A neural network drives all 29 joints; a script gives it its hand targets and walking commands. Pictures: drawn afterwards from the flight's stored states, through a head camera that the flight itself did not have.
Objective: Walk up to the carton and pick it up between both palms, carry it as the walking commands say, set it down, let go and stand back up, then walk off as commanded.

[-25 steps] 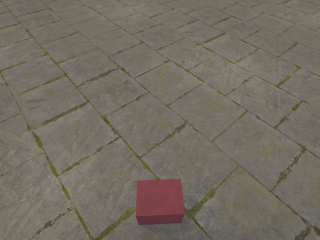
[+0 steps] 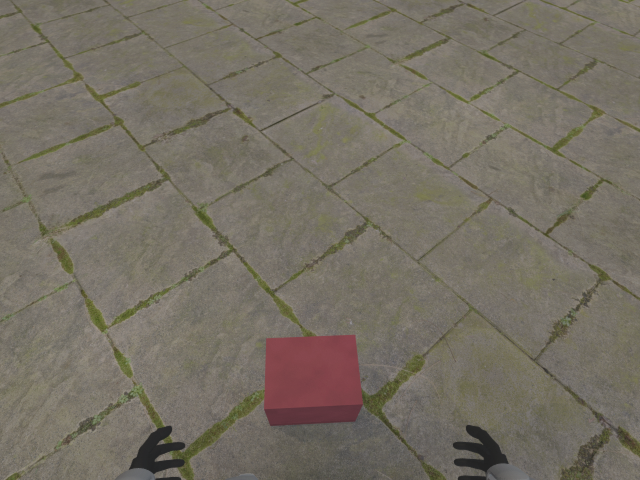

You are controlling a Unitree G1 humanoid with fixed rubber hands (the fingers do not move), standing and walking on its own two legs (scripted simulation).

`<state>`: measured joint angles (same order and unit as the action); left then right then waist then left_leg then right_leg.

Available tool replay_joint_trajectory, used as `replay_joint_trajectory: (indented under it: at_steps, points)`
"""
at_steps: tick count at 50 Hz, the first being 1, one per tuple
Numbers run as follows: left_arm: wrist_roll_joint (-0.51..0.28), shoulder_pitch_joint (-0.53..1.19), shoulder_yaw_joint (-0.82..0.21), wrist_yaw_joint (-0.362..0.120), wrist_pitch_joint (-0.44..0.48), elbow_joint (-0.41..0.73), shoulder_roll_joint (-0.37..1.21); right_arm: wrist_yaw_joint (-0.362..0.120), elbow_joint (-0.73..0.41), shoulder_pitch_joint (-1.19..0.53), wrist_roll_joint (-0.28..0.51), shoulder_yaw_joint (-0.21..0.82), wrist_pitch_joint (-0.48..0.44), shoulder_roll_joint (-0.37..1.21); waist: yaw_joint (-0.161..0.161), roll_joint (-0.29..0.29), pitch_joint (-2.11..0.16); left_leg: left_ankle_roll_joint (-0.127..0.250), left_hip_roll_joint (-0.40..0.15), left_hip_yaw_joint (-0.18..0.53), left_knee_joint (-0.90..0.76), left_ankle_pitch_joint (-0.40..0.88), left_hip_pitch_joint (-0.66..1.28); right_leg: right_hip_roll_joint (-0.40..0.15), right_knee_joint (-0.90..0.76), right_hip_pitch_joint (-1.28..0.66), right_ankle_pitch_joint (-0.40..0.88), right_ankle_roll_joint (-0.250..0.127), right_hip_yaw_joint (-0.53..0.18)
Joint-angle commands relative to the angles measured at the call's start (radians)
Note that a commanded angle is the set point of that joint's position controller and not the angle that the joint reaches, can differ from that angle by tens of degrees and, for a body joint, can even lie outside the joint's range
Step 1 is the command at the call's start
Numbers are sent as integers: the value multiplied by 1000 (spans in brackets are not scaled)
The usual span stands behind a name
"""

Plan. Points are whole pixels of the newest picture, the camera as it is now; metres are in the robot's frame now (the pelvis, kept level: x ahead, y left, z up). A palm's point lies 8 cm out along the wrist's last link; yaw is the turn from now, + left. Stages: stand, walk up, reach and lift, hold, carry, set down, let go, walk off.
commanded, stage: reach and lift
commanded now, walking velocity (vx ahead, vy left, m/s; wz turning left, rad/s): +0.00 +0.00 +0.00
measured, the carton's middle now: (312, 381) +0.42 +0.01 -0.65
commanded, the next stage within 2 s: none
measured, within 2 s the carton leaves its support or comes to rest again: neither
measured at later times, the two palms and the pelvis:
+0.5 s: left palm (153, 467) +0.15 +0.23 -0.15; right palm (474, 460) +0.16 -0.21 -0.14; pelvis -0.05 +0.03 -0.04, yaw -3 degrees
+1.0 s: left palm (185, 372) +0.29 +0.22 -0.17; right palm (446, 357) +0.32 -0.21 -0.17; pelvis -0.09 +0.03 -0.07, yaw -3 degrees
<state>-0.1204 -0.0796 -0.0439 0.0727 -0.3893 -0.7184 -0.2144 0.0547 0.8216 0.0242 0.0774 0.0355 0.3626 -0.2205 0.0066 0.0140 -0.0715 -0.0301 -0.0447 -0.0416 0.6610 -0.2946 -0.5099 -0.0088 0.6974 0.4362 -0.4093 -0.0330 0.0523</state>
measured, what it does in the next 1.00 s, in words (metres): lowers itself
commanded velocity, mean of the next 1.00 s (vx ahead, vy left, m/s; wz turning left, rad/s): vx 0.00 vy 0.00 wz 0.00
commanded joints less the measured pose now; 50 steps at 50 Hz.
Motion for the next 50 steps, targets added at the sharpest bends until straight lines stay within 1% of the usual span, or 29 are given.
replay_joint_trajectory:
  at_steps: [1,2,3,4,5,7,8,10,12,13,15,18,20,22,26,28,30,32,36,39,44,50]
  points:
    - [5,-43,41,-5,-290,52,-94,-7,-95,2,-2,-8,281,-60,18,-1,-24,68,47,24,1,279,109,-18,-142,205,323,-45,-80]
    - [15,-110,49,-16,-346,37,-78,-8,-91,68,14,0,343,-29,21,-2,-116,75,64,46,20,413,101,-11,-102,110,531,-44,-107]
    - [22,-160,39,-29,-383,46,-52,-10,-111,118,25,7,386,-8,25,9,-218,87,71,74,13,492,110,-8,-83,-3,714,-42,-139]
    - [33,-171,35,-35,-393,76,-34,-13,-144,119,27,4,399,8,29,17,-275,96,71,85,-4,517,109,-4,-81,-66,801,-35,-157]
    - [49,-166,39,-39,-381,120,-21,-25,-171,115,3,-21,391,4,25,5,-279,96,71,85,-22,514,105,3,-88,-74,803,-30,-159]
    - [95,-118,60,-44,-312,221,0,-63,-217,96,-65,-88,325,-28,24,-37,-245,78,69,72,-39,503,135,24,-111,-7,690,-15,-136]
    - [107,-83,61,-46,-277,267,15,-82,-249,74,-92,-112,291,-45,22,-42,-245,67,63,66,-36,487,148,31,-112,23,641,-11,-125]
    - [111,8,70,-47,-216,339,40,-114,-328,5,-116,-131,224,-66,13,-14,-243,49,50,61,0,466,128,36,-79,80,598,0,-110]
    - [117,46,90,-46,-164,391,41,-133,-388,-28,-128,-147,163,-80,10,19,-295,39,51,55,50,475,91,37,-19,112,592,12,-104]
    - [123,53,106,-43,-144,406,41,-141,-409,-51,-128,-153,137,-85,20,25,-320,32,57,52,76,482,73,38,11,136,581,18,-100]
    - [132,50,132,-31,-117,425,50,-155,-437,-87,-122,-163,101,-101,34,23,-361,26,67,47,120,481,43,43,67,188,539,26,-89]
    - [127,12,141,-21,-108,428,74,-171,-426,-85,-105,-154,85,-113,43,17,-375,18,81,33,157,431,38,53,115,266,434,36,-61]
    - [114,8,140,-19,-111,424,84,-174,-408,-89,-95,-143,86,-116,43,19,-350,11,88,23,164,347,33,55,120,309,333,35,-50]
    - [99,54,135,-17,-120,433,86,-175,-396,-133,-89,-148,92,-127,35,19,-318,5,88,22,163,221,23,52,119,360,203,25,-44]
    - [81,234,140,-7,-142,449,87,-181,-372,-304,-85,-182,106,-158,19,16,-261,-2,78,34,164,-55,-10,41,122,462,-57,4,-35]
    - [75,334,142,0,-154,447,79,-183,-347,-409,-83,-194,114,-178,14,19,-245,0,75,36,173,-141,-41,36,135,492,-122,-2,-32]
    - [69,412,147,9,-165,431,69,-183,-314,-498,-83,-205,122,-197,16,24,-247,-1,76,39,182,-177,-63,33,148,508,-140,-6,-27]
    - [65,474,157,18,-174,404,60,-183,-274,-573,-81,-211,128,-210,24,31,-257,-2,78,38,190,-182,-82,31,159,521,-140,-7,-23]
    - [62,599,178,35,-174,340,47,-183,-189,-715,-76,-225,118,-234,39,29,-308,-5,83,32,208,-155,-116,29,178,548,-117,-1,-14]
    - [64,675,189,48,-152,299,43,-184,-135,-796,-74,-246,91,-247,45,18,-371,-9,81,24,225,-120,-124,33,188,568,-88,10,-8]
    - [78,795,223,53,-80,256,23,-172,-80,-904,-74,-271,25,-240,47,28,-485,-7,81,4,255,-28,-171,40,193,560,-14,32,-16]
    - [91,913,283,35,42,199,-27,-145,-64,-1035,-55,-281,-69,-246,39,36,-671,-14,91,-5,298,162,-258,51,232,513,190,48,-28]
